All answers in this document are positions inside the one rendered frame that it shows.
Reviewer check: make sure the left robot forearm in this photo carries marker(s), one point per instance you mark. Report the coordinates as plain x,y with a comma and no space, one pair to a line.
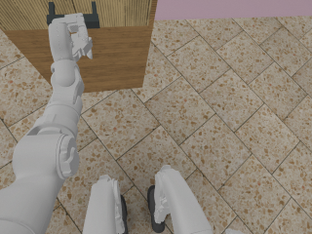
63,111

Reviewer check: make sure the handle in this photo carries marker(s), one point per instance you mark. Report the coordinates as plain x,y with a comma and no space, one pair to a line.
91,20

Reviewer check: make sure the robot right thigh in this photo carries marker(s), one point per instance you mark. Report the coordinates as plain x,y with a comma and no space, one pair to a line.
186,213

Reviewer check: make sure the robot left upper arm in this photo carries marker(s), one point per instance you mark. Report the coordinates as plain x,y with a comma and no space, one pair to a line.
42,163

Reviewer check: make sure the right robot shin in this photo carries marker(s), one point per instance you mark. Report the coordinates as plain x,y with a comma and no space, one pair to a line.
161,205

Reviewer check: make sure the drawer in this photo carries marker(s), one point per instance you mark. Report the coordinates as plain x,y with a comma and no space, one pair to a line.
32,14

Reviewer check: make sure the cabinet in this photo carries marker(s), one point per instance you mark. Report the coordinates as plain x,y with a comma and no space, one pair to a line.
119,53

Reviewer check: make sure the robot left hand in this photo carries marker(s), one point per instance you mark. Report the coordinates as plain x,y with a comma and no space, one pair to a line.
61,42

